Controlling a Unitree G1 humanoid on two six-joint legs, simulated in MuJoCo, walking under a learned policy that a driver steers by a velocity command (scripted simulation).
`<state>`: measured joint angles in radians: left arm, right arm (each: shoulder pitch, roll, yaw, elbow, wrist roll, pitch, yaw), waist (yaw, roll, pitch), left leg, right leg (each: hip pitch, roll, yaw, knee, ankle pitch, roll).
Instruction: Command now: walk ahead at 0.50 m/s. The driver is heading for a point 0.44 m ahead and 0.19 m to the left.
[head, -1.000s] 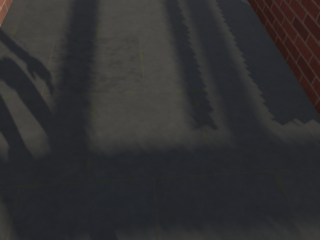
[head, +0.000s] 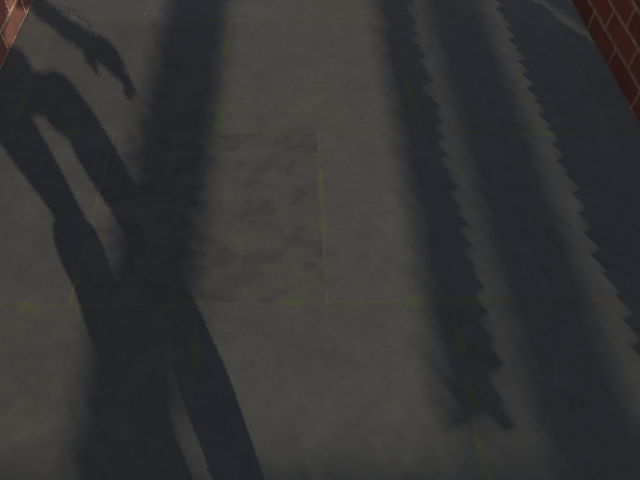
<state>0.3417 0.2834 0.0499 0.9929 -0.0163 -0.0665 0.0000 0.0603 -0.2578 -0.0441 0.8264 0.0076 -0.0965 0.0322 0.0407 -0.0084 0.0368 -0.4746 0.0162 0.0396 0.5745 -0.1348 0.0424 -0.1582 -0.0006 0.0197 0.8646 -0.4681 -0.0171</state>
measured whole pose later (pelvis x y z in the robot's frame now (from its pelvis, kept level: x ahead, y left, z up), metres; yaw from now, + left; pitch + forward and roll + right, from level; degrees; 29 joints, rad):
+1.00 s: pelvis +0.46 +0.03 +0.01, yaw +17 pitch +1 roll -1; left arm 0.17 0.28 0.04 1.00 -0.01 -0.03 0.01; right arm 0.10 -0.22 -0.04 0.76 -0.02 -0.02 0.00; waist 0.04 -0.02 0.04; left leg -0.40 -0.01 0.02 0.50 -0.12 0.04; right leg -0.29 -0.03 -0.02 0.87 -0.59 0.04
